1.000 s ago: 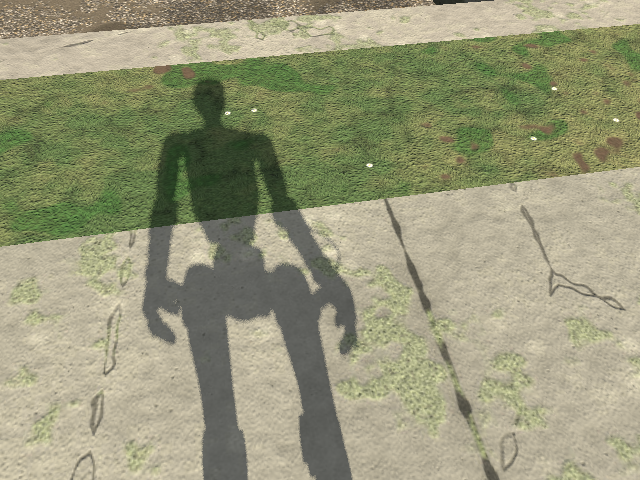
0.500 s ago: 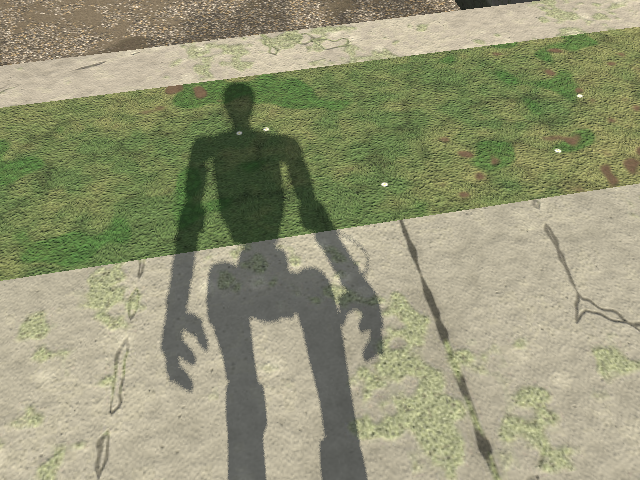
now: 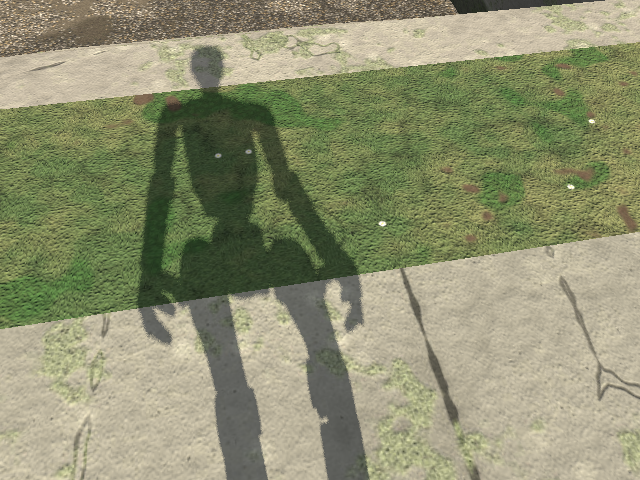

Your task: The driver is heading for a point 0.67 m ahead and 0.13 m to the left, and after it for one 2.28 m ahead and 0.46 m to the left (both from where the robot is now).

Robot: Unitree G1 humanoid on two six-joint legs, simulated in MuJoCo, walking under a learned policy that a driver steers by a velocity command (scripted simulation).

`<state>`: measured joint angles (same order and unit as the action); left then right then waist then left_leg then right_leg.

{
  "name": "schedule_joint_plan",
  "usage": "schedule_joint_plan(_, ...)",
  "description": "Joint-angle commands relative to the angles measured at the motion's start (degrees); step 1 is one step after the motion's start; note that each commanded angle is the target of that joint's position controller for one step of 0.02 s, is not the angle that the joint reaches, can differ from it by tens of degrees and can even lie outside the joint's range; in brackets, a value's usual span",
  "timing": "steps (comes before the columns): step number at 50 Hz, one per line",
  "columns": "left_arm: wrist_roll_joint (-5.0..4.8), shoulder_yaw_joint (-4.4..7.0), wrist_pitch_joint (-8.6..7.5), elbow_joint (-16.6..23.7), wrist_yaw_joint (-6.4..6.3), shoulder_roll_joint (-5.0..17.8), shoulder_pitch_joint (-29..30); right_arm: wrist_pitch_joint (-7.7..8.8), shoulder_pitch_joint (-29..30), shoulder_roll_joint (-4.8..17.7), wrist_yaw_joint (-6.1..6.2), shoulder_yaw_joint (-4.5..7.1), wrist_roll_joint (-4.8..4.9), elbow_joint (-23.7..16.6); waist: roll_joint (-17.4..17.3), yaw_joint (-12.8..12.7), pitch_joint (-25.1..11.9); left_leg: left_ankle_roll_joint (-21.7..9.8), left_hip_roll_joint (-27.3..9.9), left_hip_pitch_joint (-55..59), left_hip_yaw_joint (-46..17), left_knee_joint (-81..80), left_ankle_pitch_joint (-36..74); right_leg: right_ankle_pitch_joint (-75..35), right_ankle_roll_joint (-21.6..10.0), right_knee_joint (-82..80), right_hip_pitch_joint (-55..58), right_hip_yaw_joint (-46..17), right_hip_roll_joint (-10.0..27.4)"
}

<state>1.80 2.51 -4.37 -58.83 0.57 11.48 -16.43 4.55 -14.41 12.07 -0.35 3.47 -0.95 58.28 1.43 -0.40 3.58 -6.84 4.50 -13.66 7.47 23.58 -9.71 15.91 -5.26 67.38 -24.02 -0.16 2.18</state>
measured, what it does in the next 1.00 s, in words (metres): walks ahead, turning left: right foot, then left foot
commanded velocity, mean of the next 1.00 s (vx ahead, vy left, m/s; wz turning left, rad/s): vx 0.48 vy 0.00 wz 0.23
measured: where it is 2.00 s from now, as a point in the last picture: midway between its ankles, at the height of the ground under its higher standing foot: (326, 389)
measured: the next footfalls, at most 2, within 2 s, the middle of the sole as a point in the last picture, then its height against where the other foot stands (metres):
right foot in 0.40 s outside the picture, level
left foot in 0.94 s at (287, 397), level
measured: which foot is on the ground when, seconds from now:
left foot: down 0.00-0.42, up 0.44-0.92, down 0.94-1.00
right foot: up 0.00-0.38, down 0.40-0.94, up 0.96-1.00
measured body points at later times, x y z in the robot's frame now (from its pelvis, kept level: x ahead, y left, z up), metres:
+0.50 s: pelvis +0.29 -0.04 -0.01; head +0.32 -0.04 +0.44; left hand +0.41 +0.21 -0.14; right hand +0.25 -0.27 -0.16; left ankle +0.14 +0.06 -0.64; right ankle +0.36 -0.10 -0.74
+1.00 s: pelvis +0.55 +0.02 -0.02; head +0.59 +0.04 +0.43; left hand +0.47 +0.26 -0.17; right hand +0.77 -0.17 -0.14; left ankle +0.62 +0.08 -0.74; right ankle +0.40 -0.11 -0.64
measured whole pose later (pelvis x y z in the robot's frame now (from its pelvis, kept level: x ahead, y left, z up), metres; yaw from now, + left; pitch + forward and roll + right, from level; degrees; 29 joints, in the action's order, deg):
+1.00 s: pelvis +0.55 +0.02 -0.02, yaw +17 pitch +0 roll +0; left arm 0.1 2.8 -4.0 -56.8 -1.7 11.2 -20.2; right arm 2.4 -4.9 12.4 -1.1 3.7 -1.7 49.3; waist 0.4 -0.8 5.0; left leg -9.7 4.7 -24.6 6.9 34.8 -10.9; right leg 26.7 0.3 67.2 -12.6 7.9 2.6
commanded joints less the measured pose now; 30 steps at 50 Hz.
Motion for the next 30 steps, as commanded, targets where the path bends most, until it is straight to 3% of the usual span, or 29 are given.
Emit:
schedule_joint_plan(1, 0.62, 0.37, 1.36, 1.2, 0.64, 1.0, -5.1, 1.80, -4.9, 2.9, 0.36, -0.16, 0.15, -0.2, -3.2, -2.0, -0.6, -5.9, -16.3, 2.4, -16.7, -15.8, 6.5, -2.6, 1.1, -2.2, -5.6, -1.1, 3.4)
schedule_joint_plan(3, 0.63, 0.40, 1.96, 3.2, 0.88, 1.7, 0.4, 1.86, -7.3, 4.2, 0.40, -0.12, 0.21, 0.3, -3.4, -1.4, 1.1, -5.6, -15.6, 3.3, -14.7, -17.3, 7.3, -6.5, 2.1, -6.1, -10.2, 0.2, 4.3)
schedule_joint_plan(8, -0.35, -0.11, 1.89, 7.5, 1.26, 1.7, 12.8, 1.69, -13.1, 3.6, 0.45, -0.87, 0.39, 1.3, -3.9, 1.7, 2.8, -3.1, -13.4, 8.0, -10.5, -17.1, 17.9, -15.6, 3.7, -21.2, -13.7, 3.3, 3.3)
schedule_joint_plan(14, -0.70, -0.61, 1.32, 10.6, 1.14, 1.8, 21.6, 1.39, -18.8, 3.9, 1.33, -1.12, -0.36, 3.4, -5.1, 4.3, 3.3, -3.5, -15.5, 19.4, -9.5, -13.5, 28.6, -15.0, 1.8, -32.1, -13.8, 5.6, 0.4)
schedule_joint_plan(17, -0.71, -0.09, 0.55, 10.5, 0.70, 2.9, 18.6, 1.24, -16.7, 5.1, 1.78, -0.82, -0.77, 3.5, -6.0, 1.5, 1.7, -3.2, -16.8, 22.1, -8.2, -6.8, 44.2, -8.2, -1.0, -35.7, -6.7, 6.6, -2.4)
schedule_joint_plan(18, -0.67, 0.46, 0.25, 9.0, 0.26, 3.8, 13.6, 1.18, -15.9, 5.8, 1.83, -0.62, -0.81, 3.5, -6.5, -0.6, -0.9, -2.7, -16.7, 22.1, -7.8, -1.3, 51.2, -6.1, -2.2, -36.8, -0.6, 7.2, -4.3)
schedule_joint_plan(19, -0.50, 1.24, -0.22, 6.1, -0.25, 5.0, 4.7, 0.99, -14.8, 6.2, 1.69, -0.53, -0.58, 3.4, -5.7, -4.4, -5.2, -1.9, -15.4, 20.1, -6.6, 8.3, 52.1, -7.9, -3.6, -40.4, 9.6, 7.6, -5.7)
schedule_joint_plan(20, 0.70, 2.39, -0.74, 3.4, -0.87, 7.8, -5.4, 1.11, -13.6, 5.7, 1.52, -0.79, 0.05, 2.4, -4.4, -8.5, -10.7, -1.0, -13.8, 9.8, -5.6, 21.2, 40.0, -8.2, -6.1, -41.0, 24.9, 1.6, -0.1)
schedule_joint_plan(21, 2.35, 4.20, -0.76, 2.8, -1.30, 14.4, -12.9, 1.13, -18.6, -0.2, 0.67, -2.07, 2.62, 0.3, 7.2, -7.5, -20.3, 1.9, -5.6, -11.2, -2.0, 45.0, 7.6, -3.2, -13.7, -42.8, 44.6, -24.8, 19.0)
schedule_joint_plan(22, 0.40, 4.03, 0.22, 3.0, -0.57, 12.6, -9.9, 0.85, -18.3, 3.6, 0.86, -0.74, 1.91, 1.3, 4.4, -6.4, -21.7, 1.2, -0.8, -19.2, -8.3, 55.0, -19.2, -1.1, -15.8, -50.4, 43.1, -38.6, 23.1)
schedule_joint_plan(23, -0.89, 3.27, 0.32, 4.0, -0.33, 10.0, -2.7, 0.56, -12.6, 4.8, 0.97, -0.10, 1.03, -0.4, 1.1, -3.6, -11.2, 0.7, -5.1, -22.8, -10.7, 54.6, -13.9, 2.6, -13.1, -52.4, 33.6, -28.5, 20.4)
schedule_joint_plan(24, -0.98, 2.24, -0.15, 4.8, -0.07, 6.0, 1.9, 0.73, -9.4, 3.9, 0.72, -0.21, 0.70, -1.3, -0.6, -2.2, -5.3, 0.7, -7.3, -21.8, -10.7, 51.2, -9.6, 0.7, -10.8, -55.5, 24.9, -21.5, 18.1)
schedule_joint_plan(25, -0.79, 1.57, -0.66, 4.5, -0.14, 3.7, 3.4, 0.26, -8.7, 2.8, 0.58, -0.07, 0.35, -1.1, -0.8, -0.5, -1.7, 0.7, -8.8, -19.5, -10.6, 47.8, -7.6, -2.6, -7.9, -57.3, 19.0, -15.6, 15.4)
schedule_joint_plan(26, -0.95, 0.95, -1.09, 3.5, -0.52, 1.8, 3.0, -0.63, -9.6, 1.8, 0.24, -0.05, -0.58, -1.0, 0.5, 1.1, -0.3, 1.3, -9.7, -16.7, -10.6, 45.4, -6.4, -5.8, -5.7, -58.5, 14.8, -10.7, 13.1)
schedule_joint_plan(27, -0.88, 0.72, -1.56, 2.8, -0.79, 1.4, 1.8, -1.49, -10.9, 0.6, -0.21, -0.13, -0.98, -0.5, 1.2, 2.0, -0.3, 1.7, -9.8, -15.0, -10.4, 44.5, -5.7, -8.1, -4.8, -59.1, 13.1, -7.6, 12.2)
schedule_joint_plan(30, -0.98, 1.17, -2.80, 1.7, -1.02, 4.0, -1.7, -3.00, -6.8, 0.3, -0.96, 0.12, -0.99, -2.8, 1.2, 2.7, 0.7, 2.4, -10.3, -19.3, -9.3, 42.5, -1.3, -15.5, -4.2, -60.2, 13.6, -1.4, 11.3)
